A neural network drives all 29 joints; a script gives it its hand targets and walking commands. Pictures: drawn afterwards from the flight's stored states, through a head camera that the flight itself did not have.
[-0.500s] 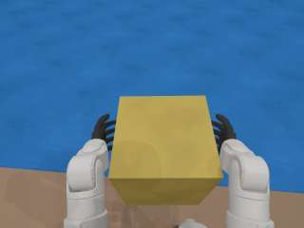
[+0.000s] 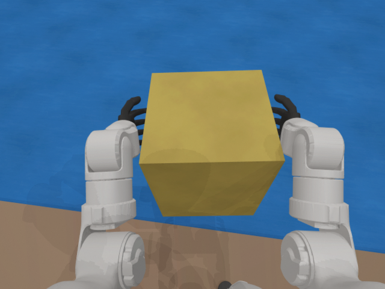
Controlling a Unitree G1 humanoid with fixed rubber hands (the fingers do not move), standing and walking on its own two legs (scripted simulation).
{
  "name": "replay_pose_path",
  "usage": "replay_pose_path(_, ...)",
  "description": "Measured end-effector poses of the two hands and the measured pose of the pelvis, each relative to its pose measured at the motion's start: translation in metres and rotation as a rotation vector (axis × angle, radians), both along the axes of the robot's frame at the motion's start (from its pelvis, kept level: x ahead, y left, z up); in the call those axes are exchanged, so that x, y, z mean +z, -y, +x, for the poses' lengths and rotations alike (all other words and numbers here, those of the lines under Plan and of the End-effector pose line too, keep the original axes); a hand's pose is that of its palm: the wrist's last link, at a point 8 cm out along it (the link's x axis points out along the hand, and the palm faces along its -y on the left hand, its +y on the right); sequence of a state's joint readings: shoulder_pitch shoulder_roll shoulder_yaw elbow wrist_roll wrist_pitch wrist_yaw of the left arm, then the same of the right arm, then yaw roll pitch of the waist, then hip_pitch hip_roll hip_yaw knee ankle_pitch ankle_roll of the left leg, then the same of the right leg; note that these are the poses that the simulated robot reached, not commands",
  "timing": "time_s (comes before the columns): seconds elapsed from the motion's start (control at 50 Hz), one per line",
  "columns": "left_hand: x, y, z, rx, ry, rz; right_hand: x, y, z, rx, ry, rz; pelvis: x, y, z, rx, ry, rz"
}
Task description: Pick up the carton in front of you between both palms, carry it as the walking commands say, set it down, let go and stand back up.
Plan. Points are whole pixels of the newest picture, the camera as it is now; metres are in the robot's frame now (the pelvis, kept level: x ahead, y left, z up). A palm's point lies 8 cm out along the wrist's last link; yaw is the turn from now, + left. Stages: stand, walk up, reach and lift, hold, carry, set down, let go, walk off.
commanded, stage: carry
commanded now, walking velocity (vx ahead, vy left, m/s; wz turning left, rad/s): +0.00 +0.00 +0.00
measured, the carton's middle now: (207, 150) +0.39 +0.00 +0.04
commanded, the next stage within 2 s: none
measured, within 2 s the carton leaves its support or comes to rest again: neither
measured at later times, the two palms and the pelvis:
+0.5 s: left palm (106, 127) +0.38 +0.19 +0.12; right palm (271, 126) +0.39 -0.11 +0.12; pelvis +0.01 +0.03 +0.00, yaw +1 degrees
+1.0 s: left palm (112, 141) +0.35 +0.17 +0.12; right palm (282, 141) +0.36 -0.13 +0.12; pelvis +0.00 +0.02 -0.01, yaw +1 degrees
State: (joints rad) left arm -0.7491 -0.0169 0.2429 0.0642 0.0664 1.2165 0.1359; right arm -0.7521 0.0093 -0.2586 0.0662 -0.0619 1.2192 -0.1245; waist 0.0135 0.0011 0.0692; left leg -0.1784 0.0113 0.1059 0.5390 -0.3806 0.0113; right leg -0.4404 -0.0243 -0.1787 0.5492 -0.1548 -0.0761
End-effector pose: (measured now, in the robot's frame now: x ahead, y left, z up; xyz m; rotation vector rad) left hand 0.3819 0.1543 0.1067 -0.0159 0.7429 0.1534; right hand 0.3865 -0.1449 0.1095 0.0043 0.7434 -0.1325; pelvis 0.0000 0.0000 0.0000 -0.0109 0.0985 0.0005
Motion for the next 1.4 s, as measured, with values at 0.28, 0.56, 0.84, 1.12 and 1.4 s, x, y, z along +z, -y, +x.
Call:
replay_pose_path(0.28,0.012,-0.028,0.0,-0.003,0.023,-0.011,0.011,-0.028,-0.005,-0.01,0.023,-0.003,0.002,-0.024,0.01,0.007,0.02,-0.018)
replay_pose_path(0.56,0.011,-0.038,-0.002,-0.013,-0.002,0.002,0.011,-0.038,-0.004,0.009,-0.002,-0.021,-0.003,-0.034,0.015,0.013,0.041,-0.003)
replay_pose_path(0.84,0.013,-0.028,-0.011,-0.019,-0.011,0.028,0.006,-0.028,-0.015,0.017,-0.01,-0.009,-0.007,-0.028,0.007,0.013,0.049,-0.008)
replay_pose_path(1.12,0.017,-0.015,-0.042,-0.021,-0.014,0.031,0.013,-0.015,-0.043,0.025,-0.013,-0.018,-0.007,-0.015,-0.015,0.012,0.073,0.001)
replay_pose_path(1.4,0.023,-0.01,-0.067,-0.024,-0.02,0.034,0.019,-0.01,-0.068,0.032,-0.019,-0.025,-0.005,-0.01,-0.035,0.01,0.084,0.009)
